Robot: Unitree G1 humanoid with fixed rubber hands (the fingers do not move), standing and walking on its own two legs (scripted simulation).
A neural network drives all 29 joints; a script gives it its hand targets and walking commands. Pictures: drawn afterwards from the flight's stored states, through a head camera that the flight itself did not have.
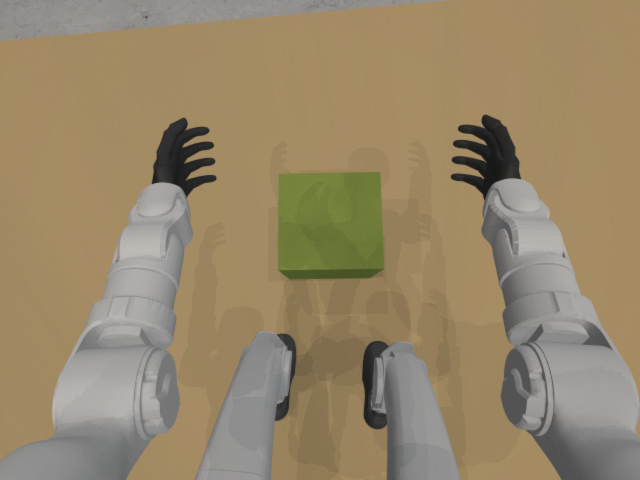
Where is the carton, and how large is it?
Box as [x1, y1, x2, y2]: [278, 172, 383, 278]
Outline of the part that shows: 379,172 279,174 278,270 288,278 370,277 383,268 383,250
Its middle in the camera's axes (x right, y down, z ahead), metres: +0.02 -0.03 +0.91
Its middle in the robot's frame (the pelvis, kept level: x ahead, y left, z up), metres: +0.48 +0.02 -0.52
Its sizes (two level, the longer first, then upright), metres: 0.210 0.200 0.250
